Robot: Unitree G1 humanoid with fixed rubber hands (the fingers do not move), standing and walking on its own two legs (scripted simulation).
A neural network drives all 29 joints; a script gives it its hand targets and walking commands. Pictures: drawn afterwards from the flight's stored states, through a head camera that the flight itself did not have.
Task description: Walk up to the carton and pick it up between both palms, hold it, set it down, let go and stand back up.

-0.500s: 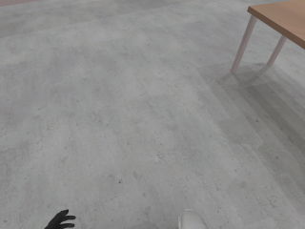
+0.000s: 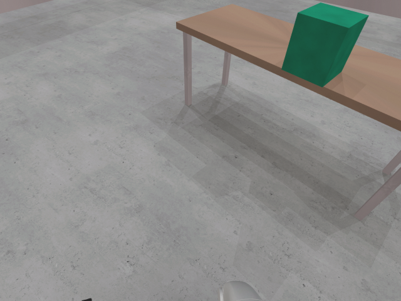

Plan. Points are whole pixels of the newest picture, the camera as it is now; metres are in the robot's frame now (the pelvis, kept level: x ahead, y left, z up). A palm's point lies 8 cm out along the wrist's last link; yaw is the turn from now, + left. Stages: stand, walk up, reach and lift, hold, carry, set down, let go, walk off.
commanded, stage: walk up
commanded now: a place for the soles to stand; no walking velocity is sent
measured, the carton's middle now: (321, 44) +1.10 -0.56 +0.01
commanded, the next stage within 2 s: none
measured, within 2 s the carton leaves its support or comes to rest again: neither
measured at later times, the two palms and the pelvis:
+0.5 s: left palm (132, 227) +0.33 +0.17 -0.13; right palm (323, 242) +0.27 -0.30 -0.11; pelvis +0.22 -0.06 -0.02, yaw -16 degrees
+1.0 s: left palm (201, 140) +0.62 -0.01 -0.10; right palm (354, 219) +0.34 -0.42 -0.13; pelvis +0.40 -0.17 -0.01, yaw -27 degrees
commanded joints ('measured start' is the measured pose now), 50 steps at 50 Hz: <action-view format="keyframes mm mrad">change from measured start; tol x32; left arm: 1 -178 47 12 -147 -18 -51 -18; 9 279 192 101 -46 -38 -84 59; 50 28 101 59 -107 -18 -123 121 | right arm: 1 -21 -212 -63 -30 -10 -39 -1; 50 56 -111 -52 -92 15 78 77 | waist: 1 -29 232 188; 10 187 -91 -248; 24 -147 346 -26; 50 46 -81 -33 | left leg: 1 75 350 -271 -536 9 267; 8 -185 137 128 240 362 140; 9 -404 23 53 576 -125 86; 11 -558 -14 -282 715 -126 83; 22 114 -81 -162 38 112 103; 25 110 433 -1107 -617 -805 268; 39 -133 166 22 -50 392 175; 44 -555 -38 -294 775 -113 74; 50 -378 -5 -299 403 -187 45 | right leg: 1 -247 -123 59 -145 60 -7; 7 447 85 -182 -505 237 -127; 9 751 -134 399 -652 19 -237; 11 668 -324 865 -927 -226 -322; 20 146 -210 435 -800 -156 -318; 26 -466 32 106 102 -149 -10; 39 427 84 -161 -521 270 -107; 41 711 -182 375 -637 79 -201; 42 688 -350 831 -864 -105 -295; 50 244 -344 400 -880 -183 -346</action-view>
